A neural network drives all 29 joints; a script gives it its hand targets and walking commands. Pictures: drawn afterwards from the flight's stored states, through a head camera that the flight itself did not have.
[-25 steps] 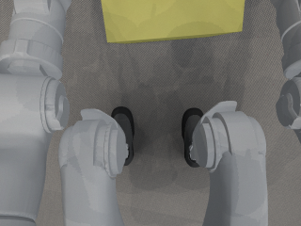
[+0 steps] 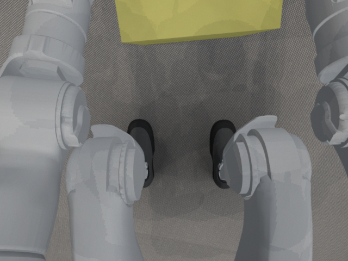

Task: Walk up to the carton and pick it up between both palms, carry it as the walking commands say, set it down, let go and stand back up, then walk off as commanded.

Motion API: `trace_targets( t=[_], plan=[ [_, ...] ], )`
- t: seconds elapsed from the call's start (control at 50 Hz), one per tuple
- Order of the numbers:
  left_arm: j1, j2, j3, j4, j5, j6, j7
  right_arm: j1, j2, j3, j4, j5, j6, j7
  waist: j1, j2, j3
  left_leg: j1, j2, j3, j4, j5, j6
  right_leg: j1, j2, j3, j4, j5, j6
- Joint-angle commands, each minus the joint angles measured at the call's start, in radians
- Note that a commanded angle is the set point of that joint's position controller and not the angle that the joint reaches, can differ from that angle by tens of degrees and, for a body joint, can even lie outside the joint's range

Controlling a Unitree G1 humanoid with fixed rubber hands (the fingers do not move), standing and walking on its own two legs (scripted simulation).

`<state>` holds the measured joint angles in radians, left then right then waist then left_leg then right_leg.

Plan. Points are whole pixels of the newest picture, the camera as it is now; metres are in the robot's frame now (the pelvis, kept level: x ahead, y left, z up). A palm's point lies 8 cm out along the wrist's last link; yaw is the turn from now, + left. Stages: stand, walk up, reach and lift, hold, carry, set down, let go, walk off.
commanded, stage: reach and lift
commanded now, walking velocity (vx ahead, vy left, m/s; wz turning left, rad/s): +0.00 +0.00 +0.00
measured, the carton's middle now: out of the picture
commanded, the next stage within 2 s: none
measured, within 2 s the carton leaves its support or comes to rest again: leaves its support in 1.00 s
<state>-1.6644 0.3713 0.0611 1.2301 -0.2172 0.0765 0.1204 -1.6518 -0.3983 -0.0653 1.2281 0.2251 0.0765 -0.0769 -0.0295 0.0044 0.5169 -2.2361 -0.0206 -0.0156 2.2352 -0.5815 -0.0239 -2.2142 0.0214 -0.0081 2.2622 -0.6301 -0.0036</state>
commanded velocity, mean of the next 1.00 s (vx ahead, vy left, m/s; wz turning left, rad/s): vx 0.00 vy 0.00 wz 0.00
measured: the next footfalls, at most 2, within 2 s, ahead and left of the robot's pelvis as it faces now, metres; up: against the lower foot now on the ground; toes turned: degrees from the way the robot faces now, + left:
none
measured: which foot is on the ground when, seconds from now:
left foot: down 0.00-1.00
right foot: down 0.00-1.00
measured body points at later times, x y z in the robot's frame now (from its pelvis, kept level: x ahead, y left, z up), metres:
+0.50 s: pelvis +0.01 +0.00 +0.00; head +0.39 -0.01 +0.22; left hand +0.59 +0.14 -0.19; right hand +0.58 -0.18 -0.19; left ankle +0.11 +0.12 -0.33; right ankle +0.10 -0.11 -0.33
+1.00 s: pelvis +0.01 +0.00 +0.00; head +0.39 -0.01 +0.23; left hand +0.58 +0.14 -0.18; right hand +0.57 -0.18 -0.18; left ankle +0.11 +0.12 -0.33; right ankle +0.10 -0.11 -0.33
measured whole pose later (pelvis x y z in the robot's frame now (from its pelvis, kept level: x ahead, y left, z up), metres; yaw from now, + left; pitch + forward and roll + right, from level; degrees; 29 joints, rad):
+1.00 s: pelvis +0.01 +0.00 +0.00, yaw +0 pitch +35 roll +1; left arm -1.49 0.30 0.18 1.00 -0.13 0.21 0.14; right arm -1.48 -0.33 -0.15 0.97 0.12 0.24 -0.08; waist -0.03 0.02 0.44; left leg -2.23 -0.06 -0.02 2.25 -0.63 -0.04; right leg -2.22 0.05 0.01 2.28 -0.66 0.01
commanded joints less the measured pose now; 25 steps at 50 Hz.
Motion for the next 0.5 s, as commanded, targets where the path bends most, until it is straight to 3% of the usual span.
trace_targets(
  t=[0.0,0.08,0.16,0.22,0.28,0.32,0.38,0.48],
  plan=[
    [-0.281,0.069,0.008,-0.1,0.013,-0.02,0.001,-0.276,-0.089,-0.01,-0.097,-0.01,-0.018,0.0,-0.016,0.016,-1.262,0.642,-0.034,0.033,-0.112,0.367,0.004,0.525,0.019,-0.012,-0.196,0.394,0.034],
    [-0.298,0.003,-0.011,-0.112,0.004,-0.02,-0.007,-0.287,-0.037,-0.006,-0.106,-0.023,-0.019,0.005,-0.034,0.021,-1.258,0.644,-0.041,0.033,-0.116,0.369,0.003,0.53,0.027,-0.018,-0.2,0.402,0.034],
    [-0.321,-0.12,-0.035,-0.116,0.005,-0.014,-0.033,-0.313,0.096,0.022,-0.113,-0.027,-0.013,0.035,-0.029,0.024,-1.243,0.646,-0.05,0.032,-0.121,0.368,0.005,0.527,0.035,-0.023,-0.2,0.399,0.033],
    [-0.358,-0.321,-0.059,-0.127,0.025,0.0,-0.087,-0.348,0.307,0.048,-0.126,-0.046,0.002,0.092,-0.025,0.025,-1.193,0.629,-0.061,0.032,-0.118,0.351,0.008,0.512,0.045,-0.027,-0.194,0.379,0.029],
    [-0.398,-0.653,-0.068,-0.146,0.059,0.029,-0.184,-0.411,0.636,0.083,-0.162,-0.075,0.035,0.189,-0.022,0.015,-1.124,0.575,-0.08,0.04,-0.112,0.326,0.015,0.48,0.064,-0.029,-0.185,0.36,0.019],
    [-0.389,-0.796,-0.046,-0.168,0.088,0.053,-0.242,-0.409,0.776,0.082,-0.199,-0.096,0.061,0.25,-0.022,0.01,-1.086,0.523,-0.088,0.052,-0.105,0.311,0.019,0.457,0.072,-0.029,-0.178,0.364,0.01],
    [-0.361,-0.871,-0.028,-0.212,0.12,0.084,-0.291,-0.384,0.859,0.071,-0.242,-0.111,0.091,0.299,-0.015,0.007,-1.031,0.476,-0.087,0.059,-0.104,0.289,0.026,0.439,0.075,-0.028,-0.169,0.361,-0.001],
    [-0.319,-0.919,-0.039,-0.238,0.125,0.116,-0.317,-0.349,0.902,0.096,-0.266,-0.086,0.119,0.325,-0.007,0.009,-0.993,0.469,-0.085,0.061,-0.096,0.284,0.03,0.436,0.072,-0.025,-0.16,0.36,-0.01]
  ],
)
